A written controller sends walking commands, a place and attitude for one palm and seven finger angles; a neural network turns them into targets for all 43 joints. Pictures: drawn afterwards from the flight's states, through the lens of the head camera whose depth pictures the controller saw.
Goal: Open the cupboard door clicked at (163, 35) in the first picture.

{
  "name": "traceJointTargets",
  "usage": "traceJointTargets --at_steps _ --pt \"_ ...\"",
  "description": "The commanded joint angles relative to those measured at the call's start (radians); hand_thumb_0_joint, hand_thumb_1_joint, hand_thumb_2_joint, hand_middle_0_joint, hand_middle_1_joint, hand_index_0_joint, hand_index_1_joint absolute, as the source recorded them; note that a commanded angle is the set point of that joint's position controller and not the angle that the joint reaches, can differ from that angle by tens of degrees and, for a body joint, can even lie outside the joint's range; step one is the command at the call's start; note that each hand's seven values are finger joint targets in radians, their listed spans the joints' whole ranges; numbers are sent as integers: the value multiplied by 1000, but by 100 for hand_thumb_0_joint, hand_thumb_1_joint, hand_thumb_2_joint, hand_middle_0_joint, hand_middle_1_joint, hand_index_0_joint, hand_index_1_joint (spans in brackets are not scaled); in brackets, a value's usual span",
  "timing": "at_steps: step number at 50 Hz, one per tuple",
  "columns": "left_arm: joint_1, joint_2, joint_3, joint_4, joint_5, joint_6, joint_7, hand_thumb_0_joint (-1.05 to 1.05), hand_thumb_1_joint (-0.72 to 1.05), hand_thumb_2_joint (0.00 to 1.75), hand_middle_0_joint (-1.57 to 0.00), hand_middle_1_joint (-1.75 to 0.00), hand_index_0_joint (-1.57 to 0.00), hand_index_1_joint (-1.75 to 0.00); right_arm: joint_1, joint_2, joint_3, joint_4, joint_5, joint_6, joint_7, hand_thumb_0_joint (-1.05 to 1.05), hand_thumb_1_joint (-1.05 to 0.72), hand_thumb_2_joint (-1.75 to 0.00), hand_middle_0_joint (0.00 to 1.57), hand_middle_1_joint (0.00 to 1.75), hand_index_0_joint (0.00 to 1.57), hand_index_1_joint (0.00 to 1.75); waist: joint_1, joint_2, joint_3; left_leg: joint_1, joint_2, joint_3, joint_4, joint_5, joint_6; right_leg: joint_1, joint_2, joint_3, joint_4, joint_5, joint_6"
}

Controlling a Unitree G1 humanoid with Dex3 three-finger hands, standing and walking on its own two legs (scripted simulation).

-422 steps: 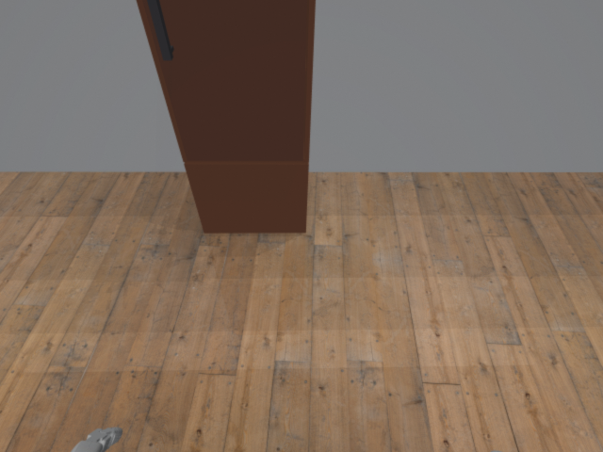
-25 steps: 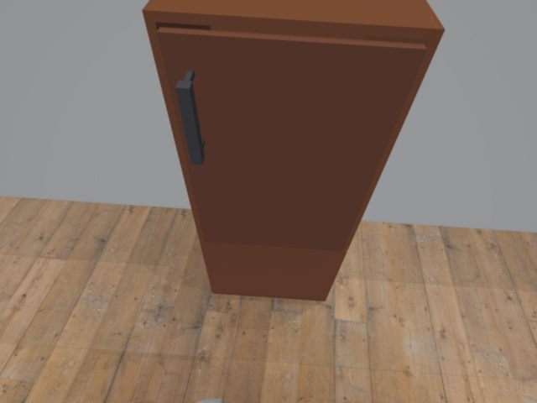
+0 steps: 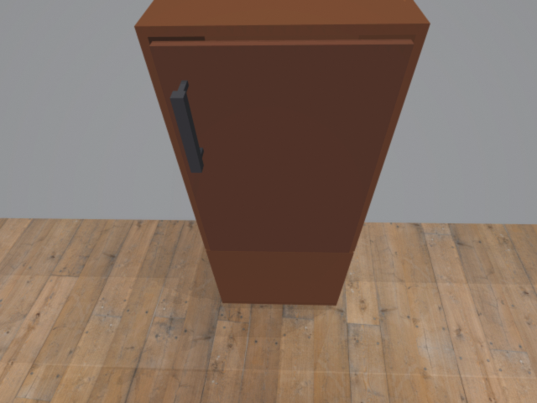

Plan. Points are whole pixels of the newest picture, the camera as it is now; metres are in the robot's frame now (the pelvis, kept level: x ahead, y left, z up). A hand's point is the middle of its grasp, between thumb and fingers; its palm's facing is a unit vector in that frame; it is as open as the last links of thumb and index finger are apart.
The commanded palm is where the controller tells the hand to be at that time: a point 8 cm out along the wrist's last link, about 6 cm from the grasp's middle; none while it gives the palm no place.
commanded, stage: come to a stop and stand still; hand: left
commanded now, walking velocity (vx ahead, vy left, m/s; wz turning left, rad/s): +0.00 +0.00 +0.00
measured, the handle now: (190, 128) +0.53 +0.18 +0.12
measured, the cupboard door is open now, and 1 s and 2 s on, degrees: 0 0 0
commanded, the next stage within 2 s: look again from close up in 1.56 s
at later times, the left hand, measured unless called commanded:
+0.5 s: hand out of the picture -0.03 +0.31 -0.16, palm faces +0.04 -0.97 -0.25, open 7.4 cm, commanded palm none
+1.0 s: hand out of the picture -0.15 +0.34 -0.19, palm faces +0.08 -0.98 -0.20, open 7.4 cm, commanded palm none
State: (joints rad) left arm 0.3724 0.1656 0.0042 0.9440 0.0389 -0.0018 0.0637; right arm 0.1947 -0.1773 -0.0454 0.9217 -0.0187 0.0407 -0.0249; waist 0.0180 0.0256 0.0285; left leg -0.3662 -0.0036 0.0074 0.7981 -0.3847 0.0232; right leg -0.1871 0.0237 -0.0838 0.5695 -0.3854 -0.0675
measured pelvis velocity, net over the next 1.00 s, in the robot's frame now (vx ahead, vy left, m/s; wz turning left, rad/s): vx -0.14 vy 0.14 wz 0.02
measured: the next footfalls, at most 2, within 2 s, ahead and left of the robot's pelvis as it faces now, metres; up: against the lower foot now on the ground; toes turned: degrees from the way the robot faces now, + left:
left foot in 0.10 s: +0.05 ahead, +0.13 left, +0.00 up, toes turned +2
left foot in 0.90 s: -0.10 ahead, +0.22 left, +0.00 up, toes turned +1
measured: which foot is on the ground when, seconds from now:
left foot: up 0.00-0.08, down 0.10-0.78, up 0.80-0.88, down 0.90-1.00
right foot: down 0.00-0.90, up 0.92-1.00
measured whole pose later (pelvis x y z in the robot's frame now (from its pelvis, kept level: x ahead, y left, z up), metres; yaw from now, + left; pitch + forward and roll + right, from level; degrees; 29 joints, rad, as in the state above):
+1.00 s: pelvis -0.14 +0.14 +0.00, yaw +1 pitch -5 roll -2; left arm 0.32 0.23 0.05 1.07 0.03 0.06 0.03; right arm 0.32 -0.20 -0.04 1.05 -0.03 0.02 -0.03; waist 0.01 -0.05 0.01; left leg -0.29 -0.08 0.05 0.61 -0.25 0.11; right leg -0.42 -0.02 0.08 0.88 -0.34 0.00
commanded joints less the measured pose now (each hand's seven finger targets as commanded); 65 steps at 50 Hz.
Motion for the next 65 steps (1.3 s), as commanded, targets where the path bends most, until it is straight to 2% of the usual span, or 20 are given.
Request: traceJointTargets --at_steps 1,4,7,8,12,20,33,37,39,41,42,43,45,46,48,51,54,58,63,65 --pt "25 156 45 -100 -4 -6 3 0 90 90 -20 -30 -20 -30 -7 -39 -9 -105 5 -29 -2 0 -90 -90 20 30 20 30 -3 -192 -20 -59 -5 19 -79 31 2 119 -238 182 -65 931 -53" --pt "-24 175 49 -127 -14 -3 -4 0 90 90 -20 -30 -20 -30 68 -71 -14 -79 1 -42 1 0 -90 -90 20 30 20 30 -31 -164 -40 94 8 25 -236 240 18 37 -195 140 -35 718 -20" --pt "-13 164 48 -127 -23 -2 -9 0 90 90 -20 -30 -20 -30 47 -146 -20 -68 -2 -54 -3 0 -90 -90 20 30 20 30 -6 -18 -32 168 109 -72 -247 501 57 -55 -123 104 -76 365 34" --pt "-21 173 50 -121 -20 2 -10 0 90 90 -20 -30 -20 -30 31 -147 -17 -62 -1 -59 -1 0 -90 -90 20 30 20 30 -1 69 -21 138 114 -104 -280 508 69 -32 -114 93 -80 290 41" --pt "-45 172 44 -95 -19 8 -21 0 90 90 -20 -30 -20 -30 7 -166 -10 -64 -5 -58 3 0 -90 -90 20 30 20 30 2 67 48 1 117 -166 -415 138 66 -7 -93 85 -127 70 34" --pt "-32 186 53 -55 -8 19 -40 0 90 90 -20 -30 -20 -30 9 -234 -30 -61 -6 -58 1 0 -90 -90 20 30 20 30 4 73 2 4 165 -305 -642 -238 69 -10 -60 58 -65 11 38" --pt "186 159 54 77 -4 41 -37 0 90 90 -20 -30 -20 -30 -11 -241 -42 22 -2 -19 1 0 -90 -90 20 30 20 30 37 8 29 -23 104 -177 -700 -232 -43 102 -25 35 -165 29 25" --pt "118 190 57 76 -1 37 -33 0 90 90 -20 -30 -20 -30 35 -203 -39 56 2 -1 1 0 -90 -90 20 30 20 30 -18 -111 68 129 5 -70 -441 -167 -48 -188 -133 183 -303 -177 -15" --pt "-66 240 75 35 -6 33 -25 0 90 90 -20 -30 -20 -30 137 -179 -53 87 1 13 -2 0 -90 -90 20 30 20 30 -109 -238 21 402 -45 -23 0 27 -32 -535 -273 321 -463 -337 -70" --pt "-316 283 103 -33 -8 28 -14 0 90 90 -20 -30 -20 -30 295 -199 -79 129 8 11 -2 0 -90 -90 20 30 20 30 -208 -248 -21 462 24 -115 170 11 -6 -605 -311 292 -389 -154 -62" --pt "-343 272 98 -37 -7 22 -15 0 90 90 -20 -30 -20 -30 326 -194 -76 136 13 -2 1 0 -90 -90 20 30 20 30 -219 -189 -1 429 54 -131 46 -21 1 -567 -277 258 -288 -107 -32" --pt "-306 267 90 -27 -8 17 -19 0 90 90 -20 -30 -20 -30 313 -200 -64 120 11 -15 7 0 -90 -90 20 30 20 30 -197 -70 59 313 53 -123 -187 -54 4 -489 -205 224 -136 -127 2" --pt "-80 179 73 14 -20 26 -28 0 90 90 -20 -30 -20 -30 155 -254 -49 51 -6 -60 -6 0 -90 -90 20 30 20 30 -48 310 188 -3 233 -501 -675 -314 14 -381 -21 114 226 -76 59" --pt "-34 152 69 31 -20 29 -33 0 90 90 -20 -30 -20 -30 74 -252 -32 28 -8 -59 -18 0 -90 -90 20 30 20 30 -5 238 222 -171 285 -522 -733 -393 93 -284 -66 192 296 1 60" --pt "79 93 59 106 -7 56 -30 0 90 90 -20 -30 -20 -30 36 -156 -5 40 -12 -50 -16 0 -90 -90 20 30 20 30 38 174 88 -178 257 -520 -754 -460 68 -195 -35 180 483 32 66" --pt "88 95 57 106 -9 57 -36 0 90 90 -20 -30 -20 -30 62 -148 -9 52 -7 -53 -22 0 -90 -90 20 30 20 30 30 3 99 -61 233 -420 -732 -322 26 -288 -40 179 521 97 76" --pt "38 89 50 72 -13 51 -44 0 90 90 -20 -30 -20 -30 134 -128 -11 83 -8 -55 -26 0 -90 -90 20 30 20 30 -5 34 95 53 227 -354 -722 -250 66 -289 -44 141 374 68 76" --pt "-9 83 45 36 -15 54 -46 0 90 90 -20 -30 -20 -30 241 -112 -16 126 -12 -50 -32 0 -90 -90 20 30 20 30 -52 64 57 186 223 -342 -751 -206 26 -227 -28 95 164 -12 68" --pt "72 47 43 57 -29 56 -43 0 90 90 -20 -30 -20 -30 259 -113 -21 149 -15 -41 -25 0 -90 -90 20 30 20 30 -33 63 18 149 189 -273 -755 -114 -6 7 14 39 -126 -41 41" --pt "146 33 46 92 -33 53 -35 0 90 90 -20 -30 -20 -30 243 -98 -21 159 -10 -31 -22 0 -90 -90 20 30 20 30 -7 65 30 54 141 -202 -742 -134 -75 152 23 13 -258 34 28"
